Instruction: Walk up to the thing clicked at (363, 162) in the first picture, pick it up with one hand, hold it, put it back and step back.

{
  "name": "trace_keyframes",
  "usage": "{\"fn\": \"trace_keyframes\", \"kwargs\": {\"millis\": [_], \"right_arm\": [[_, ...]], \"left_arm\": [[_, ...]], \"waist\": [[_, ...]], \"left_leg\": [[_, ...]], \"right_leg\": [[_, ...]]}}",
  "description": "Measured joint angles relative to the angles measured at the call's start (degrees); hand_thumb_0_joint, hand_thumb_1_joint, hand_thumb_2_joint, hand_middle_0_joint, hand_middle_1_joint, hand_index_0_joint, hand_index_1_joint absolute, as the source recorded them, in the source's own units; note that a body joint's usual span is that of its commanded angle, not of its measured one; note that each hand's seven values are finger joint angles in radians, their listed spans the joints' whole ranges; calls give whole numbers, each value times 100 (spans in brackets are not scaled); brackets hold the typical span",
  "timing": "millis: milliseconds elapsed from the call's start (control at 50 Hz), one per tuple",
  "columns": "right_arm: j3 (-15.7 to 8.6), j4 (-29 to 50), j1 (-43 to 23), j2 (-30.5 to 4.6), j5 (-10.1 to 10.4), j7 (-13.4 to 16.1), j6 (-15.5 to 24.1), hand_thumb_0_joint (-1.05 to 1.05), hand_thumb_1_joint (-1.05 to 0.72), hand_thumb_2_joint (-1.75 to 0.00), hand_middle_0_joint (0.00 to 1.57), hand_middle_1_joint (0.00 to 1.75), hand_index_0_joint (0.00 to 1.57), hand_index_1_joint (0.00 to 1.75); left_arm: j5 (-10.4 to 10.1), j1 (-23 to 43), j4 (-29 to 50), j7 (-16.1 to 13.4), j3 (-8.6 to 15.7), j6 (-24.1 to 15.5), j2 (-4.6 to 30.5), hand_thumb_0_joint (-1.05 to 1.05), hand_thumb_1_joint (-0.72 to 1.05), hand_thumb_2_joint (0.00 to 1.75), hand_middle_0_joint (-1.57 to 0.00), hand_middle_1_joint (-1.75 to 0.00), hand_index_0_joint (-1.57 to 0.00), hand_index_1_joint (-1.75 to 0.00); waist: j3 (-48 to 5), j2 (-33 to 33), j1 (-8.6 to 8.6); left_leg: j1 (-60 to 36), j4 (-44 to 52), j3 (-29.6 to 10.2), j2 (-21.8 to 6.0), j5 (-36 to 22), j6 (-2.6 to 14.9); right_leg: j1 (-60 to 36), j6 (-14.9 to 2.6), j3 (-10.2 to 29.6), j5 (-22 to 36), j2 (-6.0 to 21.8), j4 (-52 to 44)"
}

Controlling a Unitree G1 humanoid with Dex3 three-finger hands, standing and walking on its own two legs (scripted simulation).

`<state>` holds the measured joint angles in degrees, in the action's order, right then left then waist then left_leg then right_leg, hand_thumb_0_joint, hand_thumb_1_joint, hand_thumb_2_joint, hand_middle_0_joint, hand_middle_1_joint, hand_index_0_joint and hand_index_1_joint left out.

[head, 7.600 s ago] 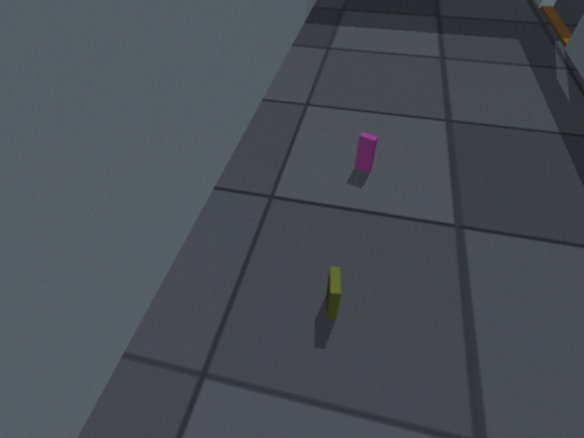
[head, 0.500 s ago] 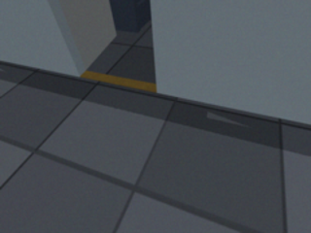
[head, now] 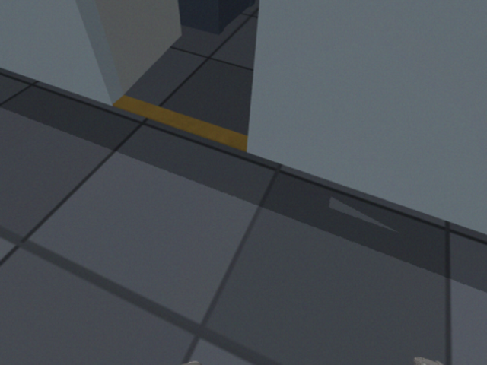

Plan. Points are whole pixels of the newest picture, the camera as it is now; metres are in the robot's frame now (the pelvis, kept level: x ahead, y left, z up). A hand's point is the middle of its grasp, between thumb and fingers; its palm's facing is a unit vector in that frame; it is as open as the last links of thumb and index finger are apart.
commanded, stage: walk up
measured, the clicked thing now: out of the picture +0.41 +1.43 -0.66
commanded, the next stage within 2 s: none
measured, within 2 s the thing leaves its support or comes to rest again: neither
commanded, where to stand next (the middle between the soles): +0.50 -0.02 m, yaw -2 degrees
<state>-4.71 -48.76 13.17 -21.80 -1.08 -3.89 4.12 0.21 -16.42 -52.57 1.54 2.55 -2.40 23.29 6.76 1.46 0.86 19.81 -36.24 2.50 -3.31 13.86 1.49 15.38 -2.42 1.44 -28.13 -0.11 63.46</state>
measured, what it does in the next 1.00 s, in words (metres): walks ahead, turning left: right foot, then left foot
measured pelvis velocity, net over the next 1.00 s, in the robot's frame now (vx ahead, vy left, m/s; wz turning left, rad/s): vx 0.41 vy -0.02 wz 0.46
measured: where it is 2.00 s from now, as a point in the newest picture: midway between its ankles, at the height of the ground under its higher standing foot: (255, 292)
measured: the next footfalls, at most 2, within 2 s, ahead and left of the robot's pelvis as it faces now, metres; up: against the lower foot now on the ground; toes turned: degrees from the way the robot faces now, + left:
right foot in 0.34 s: +0.30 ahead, -0.16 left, +0.00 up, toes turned -6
left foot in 0.74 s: +0.44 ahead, +0.12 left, +0.00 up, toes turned +23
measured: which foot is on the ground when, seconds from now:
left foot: down 0.00-0.36, up 0.38-0.72, down 0.74-1.00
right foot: up 0.00-0.32, down 0.34-0.76, up 0.78-1.00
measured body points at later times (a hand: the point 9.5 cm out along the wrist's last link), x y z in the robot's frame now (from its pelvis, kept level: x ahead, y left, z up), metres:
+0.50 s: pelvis +0.22 -0.04 +0.01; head +0.24 -0.05 +0.46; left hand +0.31 +0.27 -0.07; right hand +0.28 -0.35 -0.12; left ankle +0.15 +0.09 -0.65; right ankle +0.26 -0.15 -0.73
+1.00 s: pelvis +0.41 -0.02 +0.00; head +0.42 +0.05 +0.45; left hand +0.41 +0.32 -0.13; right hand +0.56 -0.30 -0.07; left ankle +0.40 +0.10 -0.73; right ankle +0.54 -0.16 -0.66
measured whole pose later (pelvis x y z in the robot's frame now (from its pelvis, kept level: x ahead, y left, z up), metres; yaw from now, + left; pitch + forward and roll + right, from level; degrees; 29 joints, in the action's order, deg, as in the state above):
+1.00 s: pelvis +0.41 -0.02 +0.00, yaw +26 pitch -2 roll -1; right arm -1.4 -43.3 24.7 -21.8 -0.7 0.7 2.8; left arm 1.5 -9.2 -41.3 4.8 3.4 2.6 26.3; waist 7.6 6.8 2.0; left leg 17.7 -34.3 -3.4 1.8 14.2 1.3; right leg 32.1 -0.2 3.4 -22.1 5.4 61.4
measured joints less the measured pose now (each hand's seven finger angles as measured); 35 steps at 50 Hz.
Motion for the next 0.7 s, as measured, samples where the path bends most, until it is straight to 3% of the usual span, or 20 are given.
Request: {"fn": "trace_keyframes", "kwargs": {"millis": [80, 180, 260, 340, 380, 400, 460, 500, 620, 700], "right_arm": [[136, 73, 216, 83, 66, 87, 27, 0, -91, -89, 21, 30, 21, 30], [167, 97, 454, 14, 45, 99, 38, 0, -90, -89, 21, 30, 21, 30], [134, 132, 581, -124, 39, 78, 27, 1, -90, -89, 21, 30, 21, 30], [99, 126, 742, -243, 83, 106, -102, 1, -90, -89, 21, 30, 21, 30], [111, 20, 781, -194, 130, 139, -282, 1, -91, -89, 21, 30, 20, 30], [164, -46, 803, -129, 118, 140, -376, 1, -91, -89, 20, 30, 20, 30], [310, -217, 791, -48, 70, 51, -539, 1, -91, -89, 20, 30, 20, 30], [326, -224, 751, -64, 76, -4, -535, 1, -91, -89, 21, 30, 20, 30], [195, -1, 489, -259, 57, -79, -507, 1, -91, -89, 21, 30, 20, 30], [90, 188, 414, -375, 62, -51, -421, 1, -91, -89, 20, 30, 20, 30]], "left_arm": [[-75, 69, 141, 57, 5, -45, 107, 1, 91, 90, -21, -30, -20, -30], [-12, 112, 234, 182, 63, -20, 153, 1, 91, 90, -21, -30, -20, -30], [52, 135, 182, 273, 91, -12, 105, 1, 91, 90, -21, -30, -20, -30], [120, 148, 179, 295, 137, -72, 43, 1, 91, 90, -21, -30, -20, -30], [206, 404, 311, 274, 169, -71, -51, 1, 91, 90, -21, -30, -20, -30], [206, 540, 421, 258, 150, -86, -76, 1, 91, 90, -21, -30, -20, -30], [167, 721, 742, 226, 88, -134, -207, 1, 91, 90, -21, -30, -20, -30], [156, 677, 860, 220, 51, -136, -252, 0, 91, 90, -21, -30, -20, -30], [182, 502, 911, 269, 73, 15, -142, 0, 90, 90, -21, -30, -20, -30], [236, 447, 953, 329, 160, 185, 14, 0, 90, 90, -21, -31, -20, -30]], "waist": [[-110, 112, 19], [-172, 115, 8], [-184, -16, 51], [-270, -261, 79], [-204, -461, 58], [-180, -412, 12], [-189, -221, -194], [-241, -142, -268], [-251, -30, -310], [-190, 80, -362]], "left_leg": [[-641, 610, 106, 67, 7, -18], [-1239, 959, 246, 162, 243, -13], [-1551, 935, 338, 189, 597, -93], [-1575, 277, 221, 70, 1281, -204], [-1160, -707, -231, -30, 1419, -16], [-872, -1294, -264, 22, 1455, 15], [-126, -2417, -100, 114, 1160, 36], [220, -2548, -23, 44, 753, 23], [755, -1384, 110, -327, -152, -94], [672, -315, 389, -296, -499, -39]], "right_leg": [[907, 9, 166, 635, 91, 48], [1355, 220, 39, 1247, 410, -1222], [1265, 205, -167, 1742, 506, -2326], [772, 141, -392, 1987, 342, -3001], [648, 149, -716, 1713, 300, -2835], [556, 147, -833, 1600, 395, -2819], [107, 159, -1054, 1521, 631, -3183], [-246, 198, -1189, 1543, 682, -3543], [-1021, 242, -1627, 1279, 608, -3977], [-1180, 377, -1887, 625, 669, -3390]]}}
